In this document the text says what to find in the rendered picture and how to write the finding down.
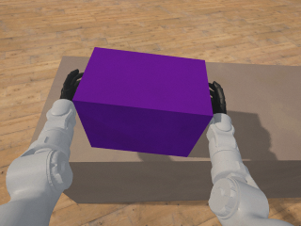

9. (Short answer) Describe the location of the carton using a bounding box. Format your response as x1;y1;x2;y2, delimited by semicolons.
72;47;214;157

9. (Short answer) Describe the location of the robot left forearm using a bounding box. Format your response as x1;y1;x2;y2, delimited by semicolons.
6;99;76;196

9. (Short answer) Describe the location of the robot right upper arm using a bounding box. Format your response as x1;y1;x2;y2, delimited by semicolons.
208;177;294;226

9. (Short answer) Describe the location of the robot right forearm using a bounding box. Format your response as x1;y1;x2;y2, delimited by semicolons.
206;113;260;189

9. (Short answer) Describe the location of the left robot hand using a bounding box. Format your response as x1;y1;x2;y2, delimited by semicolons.
59;69;84;101

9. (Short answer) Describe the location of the robot left upper arm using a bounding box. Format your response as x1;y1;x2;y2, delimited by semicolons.
0;150;73;226

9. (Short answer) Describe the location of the pedestal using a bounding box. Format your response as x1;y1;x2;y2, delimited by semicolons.
28;56;301;204

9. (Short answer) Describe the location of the right robot hand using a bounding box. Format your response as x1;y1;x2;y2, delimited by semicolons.
208;81;227;115

